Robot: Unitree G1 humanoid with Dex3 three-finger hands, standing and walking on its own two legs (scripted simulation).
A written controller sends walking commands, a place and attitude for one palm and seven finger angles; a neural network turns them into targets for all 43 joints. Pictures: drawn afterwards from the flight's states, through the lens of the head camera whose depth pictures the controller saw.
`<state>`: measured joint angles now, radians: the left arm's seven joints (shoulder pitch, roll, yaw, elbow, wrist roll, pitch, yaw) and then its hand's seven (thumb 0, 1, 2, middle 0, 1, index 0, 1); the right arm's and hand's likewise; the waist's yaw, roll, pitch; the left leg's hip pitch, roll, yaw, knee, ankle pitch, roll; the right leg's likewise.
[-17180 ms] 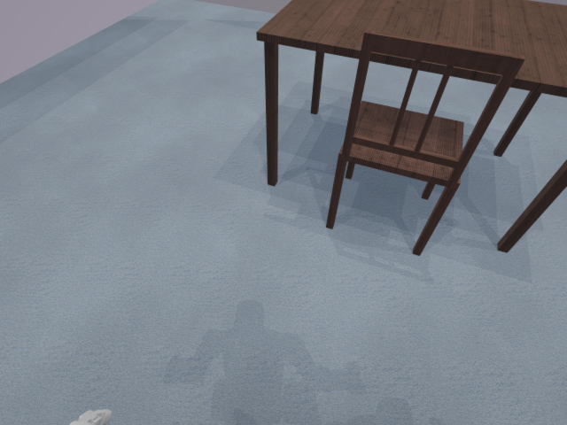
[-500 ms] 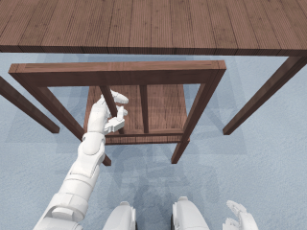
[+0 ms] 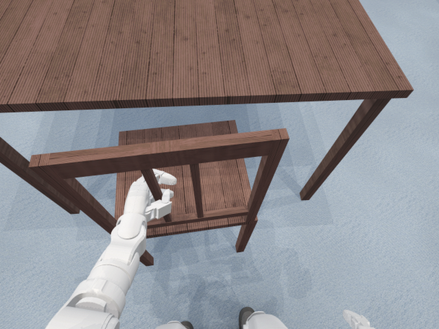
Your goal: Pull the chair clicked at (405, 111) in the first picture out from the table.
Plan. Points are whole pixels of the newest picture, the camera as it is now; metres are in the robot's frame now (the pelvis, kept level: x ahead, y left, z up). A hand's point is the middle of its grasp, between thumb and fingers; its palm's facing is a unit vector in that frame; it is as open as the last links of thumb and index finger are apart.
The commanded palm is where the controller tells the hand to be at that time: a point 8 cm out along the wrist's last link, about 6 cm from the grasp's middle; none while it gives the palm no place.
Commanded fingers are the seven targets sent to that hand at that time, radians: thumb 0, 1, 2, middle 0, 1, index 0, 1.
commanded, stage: step backward, pulling the chair out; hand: left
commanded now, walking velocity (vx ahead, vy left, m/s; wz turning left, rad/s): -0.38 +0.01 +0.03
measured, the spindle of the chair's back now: (159, 197) +0.38 +0.12 -0.09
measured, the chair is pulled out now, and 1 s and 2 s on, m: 0.08 0.16 0.21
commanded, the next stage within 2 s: none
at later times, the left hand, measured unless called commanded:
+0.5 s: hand (161, 242) +0.28 +0.11 -0.07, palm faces -0.04 -0.99 -0.17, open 5.0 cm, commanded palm +0.28 +0.16 -0.06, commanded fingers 0.00 0.90 0.90 -0.50 -1.45 -0.50 -1.45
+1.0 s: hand (161, 242) +0.28 +0.11 -0.07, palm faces -0.03 -0.98 -0.19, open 5.0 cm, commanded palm +0.27 +0.16 -0.06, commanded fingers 0.00 0.90 0.90 -0.50 -1.45 -0.50 -1.45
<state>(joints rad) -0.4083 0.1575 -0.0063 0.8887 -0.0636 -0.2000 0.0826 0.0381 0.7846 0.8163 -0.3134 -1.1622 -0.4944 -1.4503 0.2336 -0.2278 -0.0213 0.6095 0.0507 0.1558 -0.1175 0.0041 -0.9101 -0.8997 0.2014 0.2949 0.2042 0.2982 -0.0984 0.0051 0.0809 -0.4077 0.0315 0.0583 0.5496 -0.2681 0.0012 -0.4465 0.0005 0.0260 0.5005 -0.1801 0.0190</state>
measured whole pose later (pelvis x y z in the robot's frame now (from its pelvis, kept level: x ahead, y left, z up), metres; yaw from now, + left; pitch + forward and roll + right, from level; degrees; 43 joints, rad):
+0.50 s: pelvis -0.06 +0.00 -0.01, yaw +0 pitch +4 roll +1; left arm -0.41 0.12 -0.05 1.00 -0.05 -0.26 0.10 0.03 0.75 0.84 -0.35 -1.17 -0.50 -1.45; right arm 0.24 -0.24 -0.01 0.70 0.06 0.02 -0.13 0.01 -0.91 -0.90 0.20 0.30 0.21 0.30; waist -0.04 0.01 0.08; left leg -0.44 0.01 0.07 0.58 -0.21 0.01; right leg -0.49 -0.03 0.02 0.57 -0.14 0.02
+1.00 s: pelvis -0.06 -0.01 -0.02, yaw +1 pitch +2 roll +1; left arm -0.43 0.15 -0.04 0.99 -0.03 -0.26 0.09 0.03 0.73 0.85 -0.37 -1.23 -0.50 -1.45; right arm 0.23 -0.22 0.00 0.71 0.04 0.01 -0.13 0.01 -0.91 -0.90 0.20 0.30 0.21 0.30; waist -0.03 -0.01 0.10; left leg -0.45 0.01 0.06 0.66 -0.24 0.00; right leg -0.51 -0.04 -0.01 0.66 -0.18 0.00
